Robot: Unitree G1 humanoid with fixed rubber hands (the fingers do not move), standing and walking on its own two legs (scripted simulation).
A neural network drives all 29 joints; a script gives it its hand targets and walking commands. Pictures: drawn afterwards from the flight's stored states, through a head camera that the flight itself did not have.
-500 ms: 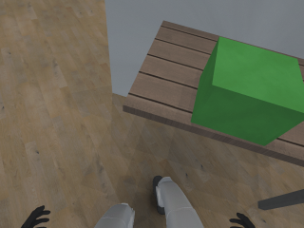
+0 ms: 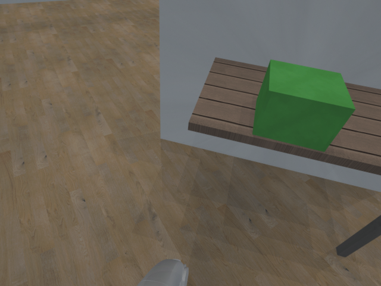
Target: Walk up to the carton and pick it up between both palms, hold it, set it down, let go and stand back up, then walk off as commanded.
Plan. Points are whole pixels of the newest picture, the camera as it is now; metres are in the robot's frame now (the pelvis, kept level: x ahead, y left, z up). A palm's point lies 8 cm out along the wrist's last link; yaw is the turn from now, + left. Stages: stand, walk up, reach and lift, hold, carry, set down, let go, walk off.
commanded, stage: walk off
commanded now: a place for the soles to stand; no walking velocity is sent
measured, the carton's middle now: (296, 103) +0.68 -0.35 +0.05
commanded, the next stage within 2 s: stand in 1.00 s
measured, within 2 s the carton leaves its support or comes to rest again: neither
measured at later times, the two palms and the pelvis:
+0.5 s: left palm out of the picture -0.05 +0.37 -0.08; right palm out of the picture -0.14 -0.24 -0.02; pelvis -0.12 +0.06 +0.05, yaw -4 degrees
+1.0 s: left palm out of the picture -0.13 +0.37 -0.07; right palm out of the picture -0.17 -0.25 -0.06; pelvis -0.19 +0.06 +0.03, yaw -2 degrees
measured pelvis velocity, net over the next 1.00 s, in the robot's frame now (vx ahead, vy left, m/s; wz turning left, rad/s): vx -0.19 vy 0.06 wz -0.03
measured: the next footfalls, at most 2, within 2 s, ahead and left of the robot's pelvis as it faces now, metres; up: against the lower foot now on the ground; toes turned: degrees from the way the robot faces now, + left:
left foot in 0.10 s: -0.02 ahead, +0.11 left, +0.00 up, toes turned -7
right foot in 0.64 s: -0.14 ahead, -0.03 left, +0.00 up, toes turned +4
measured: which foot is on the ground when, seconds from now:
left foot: up 0.00-0.08, down 0.10-0.64, up 0.66-0.86, down 0.88-1.00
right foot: down 0.00-0.14, up 0.16-0.62, down 0.64-0.88, up 0.90-1.00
